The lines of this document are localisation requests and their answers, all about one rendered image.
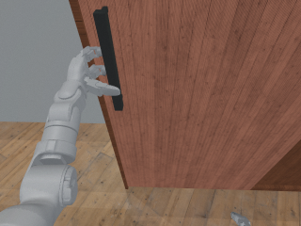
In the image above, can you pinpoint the robot left forearm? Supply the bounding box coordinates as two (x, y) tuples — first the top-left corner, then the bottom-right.
(19, 80), (87, 202)

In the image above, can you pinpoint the right robot hand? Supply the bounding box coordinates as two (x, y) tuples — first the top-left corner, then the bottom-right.
(230, 212), (251, 226)

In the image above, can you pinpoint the handle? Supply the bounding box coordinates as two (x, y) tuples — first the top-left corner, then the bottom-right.
(92, 6), (124, 111)

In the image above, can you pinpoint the left robot hand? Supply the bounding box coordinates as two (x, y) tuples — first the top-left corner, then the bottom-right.
(67, 46), (120, 97)

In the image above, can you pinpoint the wardrobe door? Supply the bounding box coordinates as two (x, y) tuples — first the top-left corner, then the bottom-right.
(256, 139), (301, 186)
(78, 0), (301, 190)

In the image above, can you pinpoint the robot left upper arm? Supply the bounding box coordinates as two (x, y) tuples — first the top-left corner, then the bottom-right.
(0, 164), (78, 226)

